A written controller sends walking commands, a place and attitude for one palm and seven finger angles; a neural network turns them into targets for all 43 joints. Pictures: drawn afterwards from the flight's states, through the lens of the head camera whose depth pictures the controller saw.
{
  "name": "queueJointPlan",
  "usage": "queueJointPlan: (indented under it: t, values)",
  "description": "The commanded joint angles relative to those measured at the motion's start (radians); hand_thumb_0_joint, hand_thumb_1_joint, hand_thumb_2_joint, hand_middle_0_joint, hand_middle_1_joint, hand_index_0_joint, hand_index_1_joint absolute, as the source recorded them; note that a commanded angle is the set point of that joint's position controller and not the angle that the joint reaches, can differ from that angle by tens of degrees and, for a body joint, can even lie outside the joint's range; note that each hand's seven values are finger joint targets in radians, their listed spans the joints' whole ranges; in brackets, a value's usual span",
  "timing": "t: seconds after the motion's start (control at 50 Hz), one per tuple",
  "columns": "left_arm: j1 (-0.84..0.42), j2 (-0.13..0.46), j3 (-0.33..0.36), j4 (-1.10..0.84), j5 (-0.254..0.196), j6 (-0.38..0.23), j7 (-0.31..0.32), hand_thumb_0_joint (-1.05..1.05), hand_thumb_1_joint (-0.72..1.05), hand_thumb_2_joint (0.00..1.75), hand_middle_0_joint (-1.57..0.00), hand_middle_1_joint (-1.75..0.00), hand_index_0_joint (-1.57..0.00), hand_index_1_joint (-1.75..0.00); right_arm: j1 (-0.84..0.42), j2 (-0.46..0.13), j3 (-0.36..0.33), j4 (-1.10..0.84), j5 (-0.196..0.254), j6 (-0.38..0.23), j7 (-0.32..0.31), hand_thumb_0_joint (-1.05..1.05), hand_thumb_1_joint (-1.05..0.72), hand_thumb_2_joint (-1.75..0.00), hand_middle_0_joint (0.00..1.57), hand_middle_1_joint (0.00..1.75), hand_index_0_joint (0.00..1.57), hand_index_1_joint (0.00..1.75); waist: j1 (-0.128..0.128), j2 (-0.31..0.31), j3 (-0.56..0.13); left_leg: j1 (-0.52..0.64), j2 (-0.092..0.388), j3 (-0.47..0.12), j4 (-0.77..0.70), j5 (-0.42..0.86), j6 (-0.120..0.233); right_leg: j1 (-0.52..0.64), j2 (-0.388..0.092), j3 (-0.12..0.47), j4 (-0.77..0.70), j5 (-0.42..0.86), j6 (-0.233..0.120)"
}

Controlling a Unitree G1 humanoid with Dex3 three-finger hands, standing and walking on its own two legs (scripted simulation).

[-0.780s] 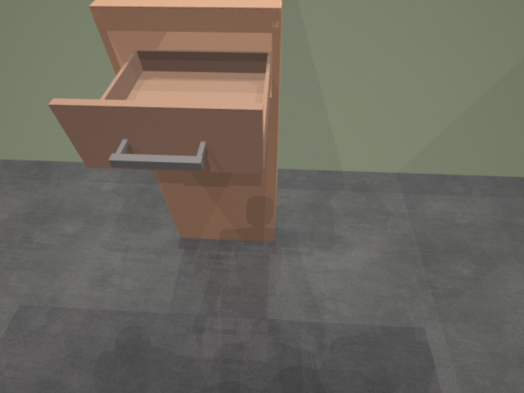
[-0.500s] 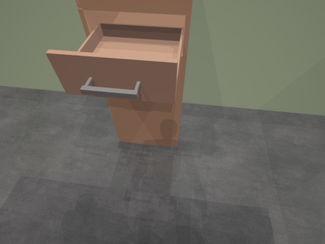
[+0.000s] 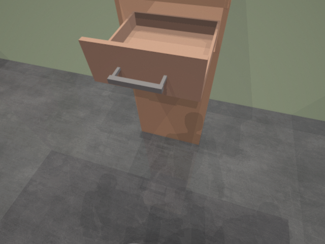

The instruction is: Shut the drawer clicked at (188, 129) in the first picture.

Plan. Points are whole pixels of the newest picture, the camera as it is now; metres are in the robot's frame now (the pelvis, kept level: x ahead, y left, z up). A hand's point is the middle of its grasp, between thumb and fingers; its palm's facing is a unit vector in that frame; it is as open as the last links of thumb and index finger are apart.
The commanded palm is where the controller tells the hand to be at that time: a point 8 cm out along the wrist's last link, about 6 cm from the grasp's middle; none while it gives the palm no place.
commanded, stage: stand and wait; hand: left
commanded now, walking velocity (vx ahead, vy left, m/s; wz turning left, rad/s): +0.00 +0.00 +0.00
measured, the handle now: (137, 79) +0.55 +0.10 +0.07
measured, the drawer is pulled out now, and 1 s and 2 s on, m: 0.30 0.30 0.30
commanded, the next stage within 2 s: turn or walk to find it in 0.22 s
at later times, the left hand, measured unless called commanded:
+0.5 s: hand out of the picture +0.04 +0.17 -0.17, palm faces +0.03 -0.97 -0.22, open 7.3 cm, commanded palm none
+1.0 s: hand out of the picture +0.02 +0.17 -0.17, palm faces +0.03 -0.98 -0.20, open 7.4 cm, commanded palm none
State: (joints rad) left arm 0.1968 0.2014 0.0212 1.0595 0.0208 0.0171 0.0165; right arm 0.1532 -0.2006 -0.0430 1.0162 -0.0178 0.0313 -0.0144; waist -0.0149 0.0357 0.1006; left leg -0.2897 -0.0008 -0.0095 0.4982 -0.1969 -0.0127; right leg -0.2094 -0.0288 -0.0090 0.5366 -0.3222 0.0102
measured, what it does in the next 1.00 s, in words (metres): stands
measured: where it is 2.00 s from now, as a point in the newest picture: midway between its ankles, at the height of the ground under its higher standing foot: outside the picture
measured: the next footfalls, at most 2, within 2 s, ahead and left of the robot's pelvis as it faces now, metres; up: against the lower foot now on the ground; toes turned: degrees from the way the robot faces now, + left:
none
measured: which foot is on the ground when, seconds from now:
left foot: down 0.00-1.00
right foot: down 0.00-1.00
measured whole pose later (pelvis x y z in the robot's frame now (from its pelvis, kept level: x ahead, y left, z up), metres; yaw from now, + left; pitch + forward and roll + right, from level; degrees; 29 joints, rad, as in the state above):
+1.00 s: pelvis +0.01 -0.01 +0.01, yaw +0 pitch -2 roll +0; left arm 0.23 0.16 0.02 1.12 0.01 0.01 0.02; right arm 0.23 -0.15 -0.02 1.12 -0.02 0.01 -0.04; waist -0.01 0.01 0.09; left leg -0.20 0.03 -0.03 0.43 -0.19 -0.03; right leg -0.09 0.01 -0.03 0.40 -0.28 -0.01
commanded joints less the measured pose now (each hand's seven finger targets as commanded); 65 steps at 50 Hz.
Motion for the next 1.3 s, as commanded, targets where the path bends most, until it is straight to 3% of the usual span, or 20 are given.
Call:
queueJointPlan:
  t: [0.0, 0.08, 0.22, 0.46, 0.5, 0.54, 0.7, 0.74, 1.04, 1.16, 1.28]
  values:
    - [0.022, 0.123, 0.026, -0.028, -0.01, -0.021, 0.018, 0.0, 0.9, 0.9, -0.2, -0.3, -0.2, -0.3, 0.06, -0.096, -0.011, 0.008, 0.006, -0.02, -0.01, 0.0, -0.9, -0.9, 0.2, 0.3, 0.2, 0.3, -0.003, -0.034, -0.102, 0.17, 0.096, -0.052, -0.064, 0.21, 0.02, -0.026, -0.078, 0.08, -0.15, 0.258, -0.035]
    - [0.04, 0.108, 0.023, 0.007, -0.012, -0.022, 0.02, 0.0, 0.9, 0.9, -0.2, -0.3, -0.2, -0.3, 0.062, -0.088, -0.004, 0.033, 0.007, -0.02, -0.016, 0.0, -0.9, -0.9, 0.2, 0.3, 0.2, 0.3, -0.003, -0.059, -0.095, 0.163, 0.103, -0.048, -0.083, 0.2, 0.017, 0.015, -0.076, 0.067, -0.173, 0.27, -0.034]
    - [0.059, 0.093, 0.026, 0.028, -0.012, -0.025, 0.022, 0.0, 0.9, 0.9, -0.2, -0.3, -0.2, -0.3, 0.085, -0.068, 0.0, 0.061, 0.005, -0.021, -0.023, 0.0, -0.9, -0.9, 0.2, 0.3, 0.2, 0.3, 0.001, -0.022, -0.084, 0.162, 0.101, -0.033, -0.087, 0.222, 0.011, 0.052, -0.08, 0.054, -0.188, 0.322, -0.04]
    - [0.061, 0.086, 0.031, 0.023, -0.015, -0.02, 0.021, 0.0, 0.9, 0.9, -0.2, -0.3, -0.2, -0.3, 0.114, -0.052, 0.001, 0.074, 0.002, -0.016, -0.025, 0.0, -0.9, -0.9, 0.2, 0.3, 0.2, 0.3, 0.005, -0.029, -0.049, 0.126, 0.094, -0.047, -0.087, 0.185, 0.009, 0.053, -0.078, 0.039, -0.193, 0.259, -0.045]
    - [0.065, 0.088, 0.03, 0.022, -0.015, -0.022, 0.021, 0.0, 0.9, 0.9, -0.2, -0.3, -0.2, -0.3, 0.123, -0.051, 0.003, 0.075, 0.005, -0.018, -0.026, 0.0, -0.9, -0.9, 0.2, 0.3, 0.2, 0.3, 0.006, -0.058, -0.044, 0.132, 0.096, -0.048, -0.095, 0.178, 0.01, 0.054, -0.071, 0.042, -0.205, 0.248, -0.045]
    - [0.058, 0.087, 0.029, 0.023, -0.016, -0.021, 0.021, 0.0, 0.9, 0.9, -0.2, -0.3, -0.2, -0.3, 0.128, -0.055, 0.003, 0.079, 0.002, -0.019, -0.025, 0.0, -0.9, -0.9, 0.2, 0.3, 0.2, 0.3, 0.002, -0.028, -0.053, 0.128, 0.097, -0.05, -0.1, 0.178, 0.009, 0.065, -0.072, 0.039, -0.203, 0.239, -0.044]
    - [0.082, 0.081, 0.026, 0.028, -0.014, -0.024, 0.02, 0.0, 0.9, 0.9, -0.2, -0.3, -0.2, -0.3, 0.133, -0.048, 0.003, 0.081, 0.004, -0.024, -0.028, 0.0, -0.9, -0.9, 0.2, 0.3, 0.2, 0.3, 0.008, -0.056, -0.044, 0.148, 0.1, -0.045, -0.112, 0.175, 0.012, 0.057, -0.064, 0.044, -0.222, 0.233, -0.042]
    - [0.074, 0.081, 0.026, 0.029, -0.015, -0.022, 0.02, 0.0, 0.9, 0.9, -0.2, -0.3, -0.2, -0.3, 0.138, -0.05, 0.004, 0.085, 0.003, -0.023, -0.028, 0.0, -0.9, -0.9, 0.2, 0.3, 0.2, 0.3, 0.003, -0.023, -0.035, 0.134, 0.099, -0.048, -0.114, 0.172, 0.009, 0.057, -0.065, 0.046, -0.219, 0.224, -0.042]
    - [0.089, 0.075, 0.025, 0.033, -0.014, -0.019, 0.018, 0.0, 0.9, 0.9, -0.2, -0.3, -0.2, -0.3, 0.138, -0.049, 0.002, 0.083, 0.003, -0.023, -0.03, 0.0, -0.9, -0.9, 0.2, 0.3, 0.2, 0.3, 0.004, -0.035, -0.021, 0.126, 0.099, -0.049, -0.116, 0.136, 0.01, 0.04, -0.062, 0.049, -0.227, 0.178, -0.04]
    - [0.074, 0.103, 0.055, 0.002, -0.009, -0.002, 0.011, 0.0, 0.9, 0.9, -0.2, -0.3, -0.2, -0.3, 0.134, -0.074, -0.02, 0.059, 0.001, -0.013, -0.038, 0.0, -0.9, -0.9, 0.2, 0.3, 0.2, 0.3, 0.002, -0.03, -0.036, 0.106, 0.122, -0.02, -0.05, 0.102, 0.015, 0.002, -0.059, 0.096, -0.161, 0.234, -0.057]
    - [0.058, 0.101, 0.075, -0.054, 0.0, 0.018, -0.003, 0.0, 0.9, 0.9, -0.2, -0.3, -0.2, -0.3, 0.1, -0.125, -0.044, 0.003, -0.003, -0.009, -0.045, 0.0, -0.9, -0.9, 0.2, 0.3, 0.2, 0.3, 0.009, 0.052, -0.045, 0.056, 0.2, -0.079, -0.09, 0.001, 0.065, -0.06, -0.002, 0.091, -0.039, 0.15, -0.051]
